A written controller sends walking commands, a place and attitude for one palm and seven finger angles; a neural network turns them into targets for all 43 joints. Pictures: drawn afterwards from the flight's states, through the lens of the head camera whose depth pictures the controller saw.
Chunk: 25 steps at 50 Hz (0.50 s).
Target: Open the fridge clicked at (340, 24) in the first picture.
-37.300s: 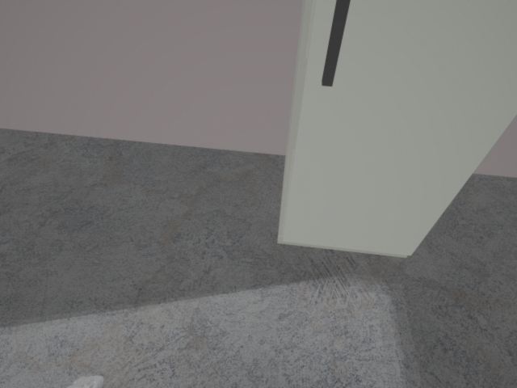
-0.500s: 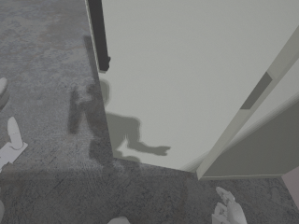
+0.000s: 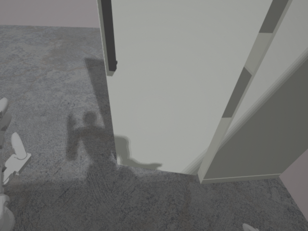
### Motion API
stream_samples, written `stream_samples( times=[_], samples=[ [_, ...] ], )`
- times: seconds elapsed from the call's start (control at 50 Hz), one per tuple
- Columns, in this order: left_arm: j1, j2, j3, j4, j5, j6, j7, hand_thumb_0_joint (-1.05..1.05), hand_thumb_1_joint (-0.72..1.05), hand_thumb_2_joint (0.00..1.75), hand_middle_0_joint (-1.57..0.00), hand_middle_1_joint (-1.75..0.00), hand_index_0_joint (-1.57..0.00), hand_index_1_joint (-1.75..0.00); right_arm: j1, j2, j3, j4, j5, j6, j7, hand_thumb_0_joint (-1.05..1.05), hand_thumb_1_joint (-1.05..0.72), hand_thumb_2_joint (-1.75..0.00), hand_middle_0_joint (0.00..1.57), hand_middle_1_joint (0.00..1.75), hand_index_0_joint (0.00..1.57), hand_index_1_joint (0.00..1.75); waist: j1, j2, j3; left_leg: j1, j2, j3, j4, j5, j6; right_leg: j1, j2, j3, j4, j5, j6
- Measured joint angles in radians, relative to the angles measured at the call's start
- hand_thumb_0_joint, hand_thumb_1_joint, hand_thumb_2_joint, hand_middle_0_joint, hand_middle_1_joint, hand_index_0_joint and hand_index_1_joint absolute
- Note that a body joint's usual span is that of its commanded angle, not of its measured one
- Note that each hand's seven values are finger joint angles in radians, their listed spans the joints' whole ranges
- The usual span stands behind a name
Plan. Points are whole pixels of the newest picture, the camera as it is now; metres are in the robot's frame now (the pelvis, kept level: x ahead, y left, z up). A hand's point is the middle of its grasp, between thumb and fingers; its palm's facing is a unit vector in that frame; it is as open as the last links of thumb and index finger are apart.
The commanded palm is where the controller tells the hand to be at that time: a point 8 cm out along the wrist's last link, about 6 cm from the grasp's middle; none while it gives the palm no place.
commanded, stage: stop stepping back and stand still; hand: left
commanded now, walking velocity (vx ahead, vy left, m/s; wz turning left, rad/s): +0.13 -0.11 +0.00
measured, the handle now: (110, 20) +0.67 +0.22 +0.27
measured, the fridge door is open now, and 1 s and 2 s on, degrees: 77 77 77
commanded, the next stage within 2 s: let the arm hang, fingers relaxed in 0.40 s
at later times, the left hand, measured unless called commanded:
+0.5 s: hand (23, 168) +0.18 +0.27 +0.16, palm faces +0.49 -0.79 -0.37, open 7.4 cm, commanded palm none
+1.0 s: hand out of the picture -0.03 +0.22 -0.17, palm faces +0.07 -0.97 -0.22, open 7.1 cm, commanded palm none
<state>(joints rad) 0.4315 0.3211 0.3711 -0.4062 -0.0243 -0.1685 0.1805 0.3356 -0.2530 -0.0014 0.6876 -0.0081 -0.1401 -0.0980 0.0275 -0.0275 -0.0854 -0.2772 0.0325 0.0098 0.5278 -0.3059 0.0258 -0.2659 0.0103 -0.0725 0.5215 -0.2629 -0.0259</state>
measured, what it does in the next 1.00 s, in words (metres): stands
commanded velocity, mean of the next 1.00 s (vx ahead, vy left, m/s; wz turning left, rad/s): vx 0.05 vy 0.01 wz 0.00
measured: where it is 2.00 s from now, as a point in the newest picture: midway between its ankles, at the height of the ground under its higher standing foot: outside the picture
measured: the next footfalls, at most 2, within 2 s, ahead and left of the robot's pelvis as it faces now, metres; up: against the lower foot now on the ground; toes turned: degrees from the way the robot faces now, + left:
none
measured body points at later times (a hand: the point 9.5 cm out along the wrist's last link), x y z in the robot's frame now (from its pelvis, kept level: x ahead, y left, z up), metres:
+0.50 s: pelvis -0.02 +0.00 -0.01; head -0.03 +0.01 +0.44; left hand +0.15 +0.31 +0.18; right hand +0.14 -0.24 -0.08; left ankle +0.02 +0.12 -0.73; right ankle -0.01 -0.09 -0.73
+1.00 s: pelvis -0.01 +0.02 +0.01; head +0.01 +0.03 +0.46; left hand -0.03 +0.27 -0.15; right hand +0.02 -0.22 -0.14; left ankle +0.00 +0.13 -0.73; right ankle -0.01 -0.09 -0.73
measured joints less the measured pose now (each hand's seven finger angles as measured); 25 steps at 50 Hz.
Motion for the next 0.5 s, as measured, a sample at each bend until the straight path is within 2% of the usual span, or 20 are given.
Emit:
stream_samples(
  times=[0.04, 0.1, 0.14, 0.16, 0.2, 0.24, 0.28, 0.3, 0.34, 0.38, 0.42, 0.46, 0.5],
  samples=[
    [-0.021, 0.004, -0.002, 0.021, 0.0, -0.003, -0.001, 0.01, 0.89, 0.9, -0.21, -0.3, -0.21, -0.3, -0.03, 0.016, 0.001, 0.011, 0.003, -0.002, 0.003, 0.01, -0.9, -0.9, 0.2, 0.3, 0.21, 0.3, -0.017, -0.019, 0.026, 0.005, -0.015, 0.011, 0.001, 0.065, -0.017, -0.01, -0.016, 0.014, 0.04, -0.015, 0.008],
    [0.035, 0.042, 0.008, 0.01, 0.008, -0.007, -0.019, 0.01, 0.89, 0.9, -0.21, -0.3, -0.21, -0.3, -0.043, 0.052, 0.014, -0.015, -0.002, -0.01, 0.012, 0.01, -0.9, -0.9, 0.2, 0.3, 0.21, 0.3, -0.063, -0.025, 0.028, 0.012, -0.019, 0.016, -0.01, 0.07, -0.016, -0.015, -0.002, 0.04, 0.077, -0.087, 0.019],
    [0.075, 0.079, 0.019, -0.013, 0.014, -0.017, -0.031, 0.01, 0.89, 0.9, -0.21, -0.3, -0.21, -0.3, -0.035, 0.076, 0.021, -0.039, -0.007, -0.017, 0.021, 0.01, -0.9, -0.9, 0.2, 0.3, 0.21, 0.3, -0.08, -0.022, 0.025, 0.006, -0.015, 0.009, -0.014, 0.063, -0.018, 0.008, 0.011, 0.03, 0.049, -0.105, 0.015],
    [0.091, 0.092, 0.025, -0.024, 0.016, -0.025, -0.035, 0.01, 0.89, 0.9, -0.21, -0.3, -0.21, -0.3, -0.032, 0.083, 0.025, -0.047, -0.009, -0.018, 0.025, 0.01, -0.9, -0.9, 0.2, 0.3, 0.21, 0.3, -0.083, -0.013, 0.028, -0.001, -0.009, 0.003, -0.009, 0.057, -0.02, 0.015, 0.02, 0.025, 0.026, -0.084, 0.002],
    [0.113, 0.112, 0.036, -0.044, 0.015, -0.041, -0.041, 0.01, 0.89, 0.9, -0.21, -0.3, -0.21, -0.3, -0.029, 0.088, 0.028, -0.054, -0.014, -0.013, 0.033, 0.01, -0.9, -0.9, 0.2, 0.3, 0.21, 0.3, -0.079, 0.006, 0.036, -0.024, 0.003, -0.01, 0.033, 0.003, -0.016, 0.02, 0.034, 0.011, 0.001, -0.037, -0.022],
    [0.124, 0.122, 0.048, -0.058, 0.012, -0.056, -0.044, 0.01, 0.89, 0.9, -0.21, -0.3, -0.21, -0.3, -0.029, 0.086, 0.025, -0.048, -0.013, -0.002, 0.042, 0.01, -0.9, -0.9, 0.21, 0.3, 0.21, 0.3, -0.055, 0.003, 0.038, -0.078, -0.007, -0.009, 0.164, -0.075, -0.008, 0.009, 0.032, 0.015, -0.001, 0.024, -0.048],
    [0.112, 0.105, 0.045, -0.046, 0.007, -0.07, -0.044, 0.01, 0.89, 0.9, -0.22, -0.3, -0.22, -0.3, -0.031, 0.073, 0.02, -0.026, -0.011, 0.008, 0.047, 0.01, -0.9, -0.9, 0.21, 0.3, 0.21, 0.3, -0.028, -0.001, 0.04, -0.13, -0.018, -0.001, 0.314, -0.106, -0.008, 0.007, 0.025, 0.023, 0.005, 0.022, -0.051],
    [0.102, 0.09, 0.04, -0.033, 0.005, -0.073, -0.043, 0.01, 0.89, 0.9, -0.22, -0.3, -0.22, -0.3, -0.03, 0.065, 0.018, -0.017, -0.011, 0.012, 0.047, 0.01, -0.9, -0.9, 0.21, 0.3, 0.21, 0.3, -0.019, -0.001, 0.038, -0.143, -0.02, 0.008, 0.344, -0.104, -0.007, 0.011, 0.021, 0.025, 0.002, 0.015, -0.048],
    [0.078, 0.061, 0.032, -0.004, 0.003, -0.07, -0.038, 0.01, 0.89, 0.9, -0.22, -0.3, -0.22, -0.3, -0.029, 0.05, 0.017, -0.004, -0.009, 0.018, 0.041, 0.01, -0.9, -0.9, 0.21, 0.3, 0.21, 0.3, -0.005, -0.008, 0.036, -0.135, -0.015, 0.035, 0.306, -0.085, -0.002, 0.016, 0.009, 0.03, -0.002, 0.009, -0.039],
    [0.053, 0.039, 0.022, 0.021, 0.003, -0.063, -0.032, 0.01, 0.89, 0.9, -0.21, -0.3, -0.22, -0.3, -0.031, 0.036, 0.016, -0.001, -0.01, 0.017, 0.032, 0.01, -0.9, -0.9, 0.21, 0.3, 0.21, 0.3, -0.002, -0.013, 0.039, -0.089, -0.008, 0.058, 0.187, -0.057, 0.004, 0.017, -0.002, 0.028, 0.009, -0.001, -0.03],
    [0.036, 0.022, 0.011, 0.024, 0.003, -0.052, -0.028, 0.01, 0.89, 0.9, -0.21, -0.3, -0.21, -0.3, -0.034, 0.018, 0.01, -0.012, -0.01, 0.007, 0.025, 0.01, -0.9, -0.9, 0.21, 0.3, 0.21, 0.3, -0.003, 0.001, 0.045, -0.027, 0.001, 0.054, 0.052, -0.046, 0.014, 0.007, 0.002, 0.017, 0.045, -0.022, -0.02],
    [0.022, 0.023, 0.009, 0.012, 0.004, -0.047, -0.026, 0.01, 0.89, 0.9, -0.21, -0.3, -0.21, -0.3, -0.058, 0.014, 0.002, -0.019, -0.008, -0.001, 0.021, 0.01, -0.9, -0.9, 0.21, 0.3, 0.21, 0.3, -0.008, -0.004, 0.07, -0.024, -0.001, 0.056, 0.038, 0.083, -0.001, -0.009, -0.005, 0.019, 0.103, -0.055, -0.009],
    [0.025, 0.037, 0.018, 0.006, 0.009, -0.049, -0.029, 0.01, 0.89, 0.9, -0.21, -0.3, -0.21, -0.3, -0.08, 0.029, 0.001, -0.023, -0.005, -0.005, 0.022, 0.01, -0.9, -0.9, 0.2, 0.3, 0.21, 0.3, -0.016, -0.019, 0.081, -0.023, -0.009, 0.064, 0.057, 0.073, -0.014, -0.012, -0.007, 0.039, 0.13, -0.086, 0.008]
  ],
)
